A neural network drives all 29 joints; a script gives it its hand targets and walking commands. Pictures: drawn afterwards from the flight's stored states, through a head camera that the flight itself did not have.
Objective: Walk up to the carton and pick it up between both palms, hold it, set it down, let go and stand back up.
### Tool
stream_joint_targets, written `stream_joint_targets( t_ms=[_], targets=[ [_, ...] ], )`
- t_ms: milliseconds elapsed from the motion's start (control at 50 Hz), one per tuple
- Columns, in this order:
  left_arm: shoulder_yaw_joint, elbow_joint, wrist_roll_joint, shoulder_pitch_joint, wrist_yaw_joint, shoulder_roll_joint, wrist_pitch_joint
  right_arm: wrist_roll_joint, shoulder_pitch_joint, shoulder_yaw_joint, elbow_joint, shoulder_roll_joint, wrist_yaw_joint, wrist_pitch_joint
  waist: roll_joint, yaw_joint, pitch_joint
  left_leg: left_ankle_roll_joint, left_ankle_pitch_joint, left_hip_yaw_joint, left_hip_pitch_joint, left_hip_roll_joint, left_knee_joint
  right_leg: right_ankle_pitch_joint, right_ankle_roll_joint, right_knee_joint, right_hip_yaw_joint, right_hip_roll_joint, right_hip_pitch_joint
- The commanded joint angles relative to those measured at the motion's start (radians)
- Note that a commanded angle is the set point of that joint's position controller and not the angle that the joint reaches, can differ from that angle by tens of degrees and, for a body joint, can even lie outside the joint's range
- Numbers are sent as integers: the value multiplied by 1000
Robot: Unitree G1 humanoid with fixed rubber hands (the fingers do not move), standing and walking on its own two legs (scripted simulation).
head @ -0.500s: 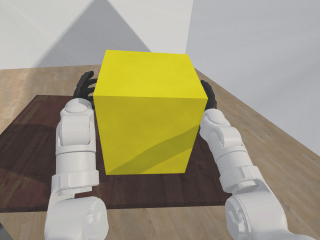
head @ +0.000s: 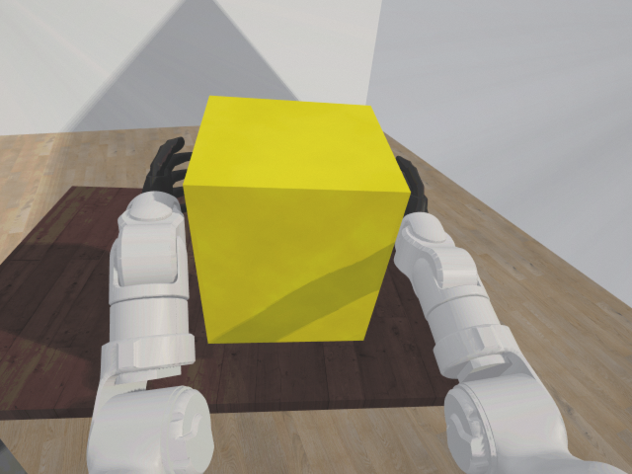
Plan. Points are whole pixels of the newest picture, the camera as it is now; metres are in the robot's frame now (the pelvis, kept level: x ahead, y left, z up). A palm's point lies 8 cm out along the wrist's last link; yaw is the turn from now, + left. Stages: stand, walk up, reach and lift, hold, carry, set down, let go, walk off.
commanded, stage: hold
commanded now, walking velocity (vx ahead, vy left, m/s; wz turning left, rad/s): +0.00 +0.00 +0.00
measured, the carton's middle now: (290, 223) +0.40 -0.01 +0.19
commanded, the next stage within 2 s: none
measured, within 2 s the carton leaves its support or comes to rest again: neither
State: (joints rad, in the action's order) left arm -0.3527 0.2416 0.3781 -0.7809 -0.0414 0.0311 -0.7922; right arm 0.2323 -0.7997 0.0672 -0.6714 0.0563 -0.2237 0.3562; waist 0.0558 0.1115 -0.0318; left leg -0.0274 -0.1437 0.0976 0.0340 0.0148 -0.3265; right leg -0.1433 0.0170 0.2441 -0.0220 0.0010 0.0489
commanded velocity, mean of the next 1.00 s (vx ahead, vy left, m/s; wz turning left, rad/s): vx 0.00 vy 0.00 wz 0.00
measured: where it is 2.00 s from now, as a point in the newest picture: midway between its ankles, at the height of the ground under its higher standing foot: outside the picture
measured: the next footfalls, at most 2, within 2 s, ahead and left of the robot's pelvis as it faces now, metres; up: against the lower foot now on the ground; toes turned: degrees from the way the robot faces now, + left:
none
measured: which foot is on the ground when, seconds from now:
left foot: down 0.00-1.00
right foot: down 0.00-1.00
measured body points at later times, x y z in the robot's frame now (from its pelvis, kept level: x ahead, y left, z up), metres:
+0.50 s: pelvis +0.00 +0.00 +0.00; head -0.07 +0.03 +0.44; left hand +0.39 +0.14 +0.24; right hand +0.38 -0.16 +0.22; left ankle +0.04 +0.14 -0.75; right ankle +0.01 -0.13 -0.75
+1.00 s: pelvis +0.00 +0.00 +0.00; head -0.07 +0.03 +0.44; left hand +0.39 +0.14 +0.24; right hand +0.38 -0.16 +0.22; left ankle +0.04 +0.14 -0.75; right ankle +0.01 -0.13 -0.75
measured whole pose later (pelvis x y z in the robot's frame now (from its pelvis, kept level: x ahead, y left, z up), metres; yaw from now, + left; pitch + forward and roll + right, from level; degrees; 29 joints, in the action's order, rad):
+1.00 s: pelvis +0.00 +0.00 +0.00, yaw +0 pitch -8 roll -1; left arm -0.35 0.24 0.38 -0.78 -0.04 0.03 -0.80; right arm 0.24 -0.80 0.07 -0.65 0.06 -0.23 0.40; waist 0.06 0.11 -0.04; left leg -0.03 -0.15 0.10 0.04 0.01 -0.33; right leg -0.15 0.02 0.24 -0.02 0.00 0.05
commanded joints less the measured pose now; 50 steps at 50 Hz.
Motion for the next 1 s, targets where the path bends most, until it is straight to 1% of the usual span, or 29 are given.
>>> stream_joint_targets(
  t_ms=[0,20,40,80,120,140,180,200,220,240,260,280,300,320,380,460,480,520,560,620,660,740,760,780,800,840,920,940,980],
  targets=[
    [461,-72,-179,-672,-119,568,74,122,-913,-391,381,-596,107,-14,-94,-42,-304,14,113,-137,-56,-63,47,3,22,3,-47,-83,34],
    [457,-64,-178,-673,-119,570,72,124,-922,-393,390,-596,107,-15,-98,-46,-302,14,99,-137,-49,-63,48,-10,21,2,-49,-82,27],
    [465,-80,-180,-668,-118,571,74,122,-910,-391,396,-597,107,-16,-104,-39,-311,14,112,-136,-50,-61,48,9,20,5,-50,-83,36],
    [472,-93,-184,-662,-116,567,71,132,-910,-403,405,-594,105,-16,-97,-40,-333,9,148,-138,-71,-63,37,31,20,6,-48,-84,45],
    [467,-91,-179,-672,-118,566,73,129,-903,-395,390,-593,104,-13,-108,-37,-317,8,139,-137,-65,-64,39,26,20,5,-48,-83,43],
    [459,-94,-176,-662,-117,563,72,133,-900,-403,394,-596,104,-11,-97,-45,-317,10,139,-135,-64,-63,40,24,21,6,-47,-85,43],
    [468,-99,-184,-673,-117,569,73,136,-910,-405,405,-598,103,-11,-99,-40,-319,9,144,-135,-69,-64,39,30,22,4,-47,-84,42],
    [461,-76,-180,-663,-118,565,70,136,-920,-403,409,-600,102,-11,-93,-45,-319,10,134,-138,-62,-66,37,16,24,1,-46,-83,42],
    [461,-73,-179,-660,-118,569,69,131,-915,-396,407,-597,101,-8,-97,-38,-310,11,123,-136,-60,-65,41,13,23,2,-47,-83,35],
    [458,-69,-176,-648,-119,563,65,132,-909,-392,402,-591,102,-6,-102,-44,-305,12,117,-139,-53,-65,43,10,21,1,-44,-80,36],
    [475,-106,-188,-662,-118,572,70,139,-905,-403,422,-598,102,-10,-105,-41,-336,10,146,-135,-64,-63,38,39,22,10,-45,-85,47],
    [473,-101,-188,-657,-117,569,68,147,-916,-411,427,-597,100,-9,-100,-43,-339,7,167,-137,-77,-65,31,51,22,7,-42,-84,45],
    [454,-69,-176,-648,-119,560,64,141,-915,-406,408,-587,99,-2,-92,-43,-299,10,146,-137,-64,-68,36,28,24,0,-43,-82,37],
    [470,-105,-185,-664,-120,568,68,139,-910,-407,423,-600,98,-4,-96,-41,-329,11,153,-137,-72,-66,37,38,24,4,-44,-84,49],
    [476,-104,-188,-670,-118,569,71,136,-902,-401,407,-599,97,0,-104,-32,-327,5,151,-136,-75,-65,34,35,23,5,-44,-84,41],
    [467,-89,-185,-666,-120,569,66,143,-924,-404,422,-601,97,1,-98,-43,-322,8,141,-136,-62,-65,37,21,21,3,-43,-83,39],
    [462,-82,-182,-651,-120,562,63,139,-903,-399,407,-593,97,5,-97,-36,-308,8,140,-134,-64,-66,41,24,23,2,-46,-84,33],
    [455,-72,-176,-648,-124,560,60,137,-910,-394,407,-592,98,6,-99,-42,-302,9,122,-139,-56,-65,43,6,21,2,-42,-83,39],
    [469,-101,-186,-652,-122,568,60,148,-913,-403,430,-593,97,4,-105,-38,-328,4,160,-135,-67,-63,36,40,21,8,-45,-87,48],
    [461,-90,-179,-656,-121,563,60,145,-908,-398,411,-591,99,10,-109,-43,-312,8,131,-134,-52,-64,42,16,24,7,-43,-85,41],
    [472,-100,-186,-646,-120,572,60,148,-903,-403,420,-589,96,11,-107,-36,-327,4,165,-133,-64,-63,36,45,21,10,-43,-87,48],
    [469,-89,-188,-658,-121,572,60,150,-928,-400,431,-600,98,11,-101,-43,-324,8,139,-134,-55,-63,40,21,21,7,-40,-86,43],
    [466,-81,-185,-669,-121,570,61,142,-927,-389,419,-594,98,13,-100,-35,-308,9,116,-134,-50,-62,43,1,21,5,-41,-84,34],
    [461,-80,-183,-672,-122,566,60,141,-928,-387,410,-598,99,12,-109,-45,-310,11,109,-135,-43,-63,46,0,23,5,-41,-83,35],
    [468,-92,-189,-680,-121,577,64,142,-931,-386,418,-595,100,10,-111,-36,-313,12,102,-131,-38,-60,51,-3,21,9,-43,-86,35],
    [451,-68,-181,-656,-122,561,59,141,-918,-386,404,-590,100,15,-100,-45,-297,14,112,-135,-40,-63,49,5,21,4,-38,-82,38],
    [456,-77,-181,-668,-122,568,61,139,-919,-381,403,-593,101,14,-106,-38,-308,11,107,-133,-42,-61,53,3,21,7,-42,-85,38],
    [444,-63,-174,-657,-123,561,57,141,-927,-382,405,-592,102,14,-101,-49,-298,16,93,-136,-31,-62,53,-10,22,5,-39,-84,39],
    [454,-73,-180,-651,-123,569,57,147,-930,-385,427,-593,102,11,-100,-43,-318,11,112,-135,-39,-61,48,5,20,8,-40,-85,47]
  ],
)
